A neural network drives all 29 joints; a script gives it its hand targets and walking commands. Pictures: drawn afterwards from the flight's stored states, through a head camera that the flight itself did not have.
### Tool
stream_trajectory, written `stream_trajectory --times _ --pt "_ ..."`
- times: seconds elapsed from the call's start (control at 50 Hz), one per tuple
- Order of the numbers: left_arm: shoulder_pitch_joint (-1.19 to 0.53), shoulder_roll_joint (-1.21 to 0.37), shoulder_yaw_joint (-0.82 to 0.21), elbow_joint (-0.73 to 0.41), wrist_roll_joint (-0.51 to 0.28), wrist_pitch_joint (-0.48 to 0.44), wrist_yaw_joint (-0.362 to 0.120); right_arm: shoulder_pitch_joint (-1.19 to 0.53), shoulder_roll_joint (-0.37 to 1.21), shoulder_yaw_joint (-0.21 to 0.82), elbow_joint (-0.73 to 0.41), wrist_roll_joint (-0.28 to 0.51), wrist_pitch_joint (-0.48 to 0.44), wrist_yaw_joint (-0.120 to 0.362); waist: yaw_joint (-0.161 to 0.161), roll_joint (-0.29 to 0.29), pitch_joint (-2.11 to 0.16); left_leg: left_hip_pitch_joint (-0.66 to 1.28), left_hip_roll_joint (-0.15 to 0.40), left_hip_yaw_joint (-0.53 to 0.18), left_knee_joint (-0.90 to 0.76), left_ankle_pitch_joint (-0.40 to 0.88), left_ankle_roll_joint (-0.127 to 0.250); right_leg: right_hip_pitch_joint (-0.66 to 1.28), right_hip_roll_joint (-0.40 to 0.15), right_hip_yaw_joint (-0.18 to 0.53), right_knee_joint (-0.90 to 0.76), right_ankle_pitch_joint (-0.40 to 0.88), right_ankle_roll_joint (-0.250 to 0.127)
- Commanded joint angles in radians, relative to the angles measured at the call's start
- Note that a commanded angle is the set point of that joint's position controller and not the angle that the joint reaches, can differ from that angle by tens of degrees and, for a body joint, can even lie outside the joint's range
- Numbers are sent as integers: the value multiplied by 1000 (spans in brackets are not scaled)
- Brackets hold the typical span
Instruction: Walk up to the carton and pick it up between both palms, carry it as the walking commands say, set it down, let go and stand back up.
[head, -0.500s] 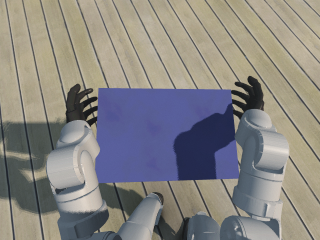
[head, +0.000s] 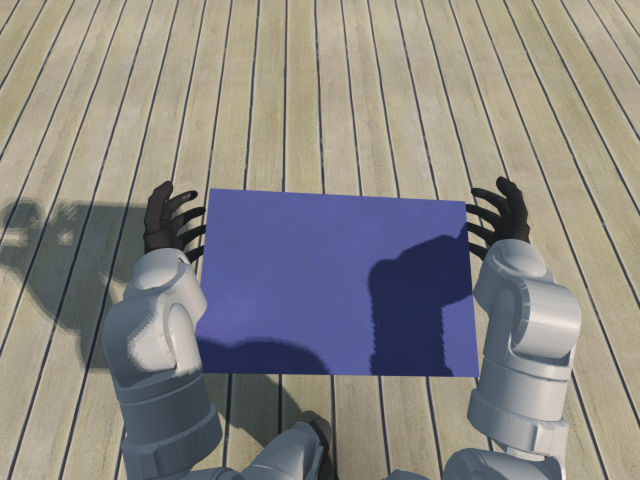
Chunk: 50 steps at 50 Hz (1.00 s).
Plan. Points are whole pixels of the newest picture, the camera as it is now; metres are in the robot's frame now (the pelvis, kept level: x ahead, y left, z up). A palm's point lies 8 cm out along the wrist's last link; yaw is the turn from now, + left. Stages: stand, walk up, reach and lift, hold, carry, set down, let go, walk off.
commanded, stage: carry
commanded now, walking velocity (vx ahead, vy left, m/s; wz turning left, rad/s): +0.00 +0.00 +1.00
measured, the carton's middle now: (330, 291) +0.34 +0.00 -0.01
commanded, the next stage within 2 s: none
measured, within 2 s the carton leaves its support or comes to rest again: neither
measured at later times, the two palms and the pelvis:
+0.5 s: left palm out of the picture +0.20 +0.35 +0.09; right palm (299, 240) +0.36 +0.04 +0.09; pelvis -0.03 +0.06 -0.01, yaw +25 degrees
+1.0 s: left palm out of the picture +0.05 +0.39 +0.09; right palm (218, 336) +0.25 +0.11 +0.10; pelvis -0.13 +0.07 -0.01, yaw +33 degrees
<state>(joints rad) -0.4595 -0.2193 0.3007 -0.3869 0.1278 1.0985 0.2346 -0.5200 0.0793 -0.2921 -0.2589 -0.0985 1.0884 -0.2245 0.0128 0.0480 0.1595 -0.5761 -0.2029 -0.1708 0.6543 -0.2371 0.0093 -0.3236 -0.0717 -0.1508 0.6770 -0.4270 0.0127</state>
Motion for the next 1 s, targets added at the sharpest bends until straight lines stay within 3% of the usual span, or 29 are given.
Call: stream_trajectory --times 0.0,0.02,0.04,0.06,0.12,0.18,0.2,0.22,0.24,0.28,0.3,0.34,0.36,0.4,0.42,0.46,0.48,0.56,0.62,0.68,0.72,0.74,0.8,0.82,0.84,0.86,0.88,0.92,0.98 --pt "-599 -789 -822 67 -382 21 -255 -607 915 778 -87 397 46 291 -43 -223 -788 183 122 -16 -41 16 61 367 -282 57 176 756 -56" --pt "-570 -779 -816 95 -367 29 -248 -585 890 761 -38 399 54 298 -43 -33 -792 397 208 -236 -132 388 86 128 -153 31 233 380 4" --pt "-592 -774 -799 125 -351 36 -245 -608 866 742 16 394 61 306 -13 141 -760 533 352 -625 -203 692 81 -108 7 72 330 -159 48" --pt "-660 -759 -805 119 -354 34 -236 -645 862 736 46 402 63 312 -20 238 -777 640 353 -728 -268 805 59 -197 119 127 345 -288 74" --pt "-791 -790 -817 120 -394 4 -230 -761 878 723 39 405 45 320 -11 137 -809 605 203 -453 -361 506 -166 -72 112 147 160 -101 40" --pt "-796 -816 -854 67 -445 -5 -236 -721 902 719 10 384 29 306 -10 167 -847 421 106 -260 -387 434 -254 303 125 72 -237 13 0" --pt "-815 -807 -844 71 -451 -3 -240 -732 907 726 1 381 30 297 -19 76 -825 295 82 -203 -336 235 -250 439 61 81 -330 117 -15" --pt "-768 -830 -851 59 -441 -7 -248 -636 922 738 -3 370 35 298 -17 -163 -841 140 47 -97 -166 -82 -241 560 -148 175 -332 209 -95" --pt "-748 -844 -848 57 -431 -13 -252 -625 909 751 -40 369 28 293 -19 -414 -842 62 65 -67 171 -276 -162 477 -391 292 -253 382 -185" --pt "-826 -835 -846 66 -436 -15 -255 -819 900 777 -118 393 10 279 -28 -325 -771 -143 186 -27 358 -252 -77 519 -510 196 -100 789 -203" --pt "-791 -815 -828 96 -415 -6 -252 -785 900 777 -72 395 21 284 -40 -278 -742 -115 230 -41 282 -193 -28 485 -459 147 -20 835 -157" --pt "-674 -781 -814 119 -373 15 -241 -635 905 743 31 384 47 296 -34 -222 -727 125 133 11 80 -156 25 308 -320 35 92 706 -80" --pt "-664 -763 -813 122 -367 26 -238 -556 905 725 90 369 59 303 -50 -141 -737 296 120 -54 -62 42 48 175 -241 5 219 507 -30" --pt "-698 -719 -798 165 -348 33 -228 -637 838 708 171 365 66 308 -3 276 -702 532 403 -761 -203 720 151 -273 78 79 418 -291 100" --pt "-722 -742 -800 150 -358 34 -228 -623 861 702 168 375 69 313 -22 204 -735 597 362 -795 -219 708 137 -282 106 176 451 -310 109" --pt "-875 -787 -814 158 -386 -2 -231 -785 887 719 132 385 36 315 -23 80 -795 611 316 -610 -214 622 31 -263 79 212 405 -183 91" --pt "-869 -824 -826 169 -414 -7 -238 -790 894 708 93 378 20 306 -22 111 -798 574 278 -526 -251 594 -16 -199 82 198 311 -126 74" --pt "-901 -854 -881 79 -490 -25 -249 -723 911 681 37 342 -9 278 -25 159 -906 591 260 -397 -241 740 -36 1 127 161 98 -49 50" --pt "-912 -830 -888 34 -519 -18 -259 -693 906 676 11 320 -10 258 -30 139 -924 552 242 -328 -286 738 -114 193 129 112 -117 6 29" --pt "-908 -841 -880 54 -499 -10 -278 -712 936 717 -22 328 -2 251 -17 -74 -879 323 133 -166 -201 224 -193 397 -30 131 -261 135 -71" --pt "-830 -852 -861 131 -474 -4 -291 -689 920 719 -5 320 -2 251 -2 -343 -864 153 52 -51 290 -304 -103 333 -362 356 -155 524 -251" --pt "-934 -848 -866 134 -468 -7 -289 -815 920 727 0 334 -12 252 -9 -310 -812 87 132 -59 428 -351 -75 268 -446 366 -119 627 -280" --pt "-853 -792 -824 181 -414 19 -278 -728 916 701 116 334 18 271 -43 -172 -761 183 191 -36 195 -211 35 116 -303 193 54 647 -147" --pt "-737 -782 -797 197 -393 34 -274 -639 917 692 137 333 38 281 -44 -117 -753 315 187 -77 -4 75 37 36 -201 140 130 559 -79" --pt "-705 -759 -784 206 -374 42 -266 -618 888 677 171 336 49 289 -22 62 -740 411 335 -384 -147 507 57 -114 -62 117 267 148 15" --pt "-794 -750 -792 214 -373 43 -254 -664 862 647 234 338 53 294 -11 313 -700 479 496 -720 -266 636 100 -308 124 109 348 -302 74" --pt "-859 -760 -804 142 -404 47 -241 -706 868 667 162 380 62 290 -17 202 -732 474 451 -669 -277 453 67 -239 97 213 419 -244 66" --pt "-813 -783 -816 187 -407 38 -254 -650 918 683 197 359 49 300 -21 82 -765 429 382 -561 -341 5 29 -188 102 219 376 -119 39" --pt "-862 -831 -835 212 -435 6 -272 -737 942 698 137 361 9 302 -16 153 -774 390 308 -401 -406 -16 -18 -17 143 139 175 -66 15"
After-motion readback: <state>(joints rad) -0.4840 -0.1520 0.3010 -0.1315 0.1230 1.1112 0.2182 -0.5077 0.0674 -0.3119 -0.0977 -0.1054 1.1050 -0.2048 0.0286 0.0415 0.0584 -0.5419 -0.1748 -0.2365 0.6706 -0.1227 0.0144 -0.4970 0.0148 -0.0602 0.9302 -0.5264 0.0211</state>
